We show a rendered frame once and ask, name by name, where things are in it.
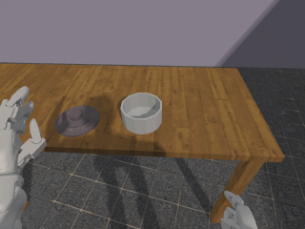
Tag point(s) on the robot left forearm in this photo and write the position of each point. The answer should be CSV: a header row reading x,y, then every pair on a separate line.
x,y
13,200

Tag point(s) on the robot left hand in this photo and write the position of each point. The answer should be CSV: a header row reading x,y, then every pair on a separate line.
x,y
12,125

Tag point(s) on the table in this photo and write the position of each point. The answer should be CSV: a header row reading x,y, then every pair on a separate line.
x,y
207,113

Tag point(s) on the robot right hand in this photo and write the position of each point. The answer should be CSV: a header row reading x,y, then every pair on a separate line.
x,y
241,217

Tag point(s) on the lid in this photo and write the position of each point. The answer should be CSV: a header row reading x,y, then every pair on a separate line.
x,y
72,128

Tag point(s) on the pot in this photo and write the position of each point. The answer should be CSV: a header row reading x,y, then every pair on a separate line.
x,y
141,113

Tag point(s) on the knob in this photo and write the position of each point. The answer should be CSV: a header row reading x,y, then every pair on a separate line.
x,y
75,115

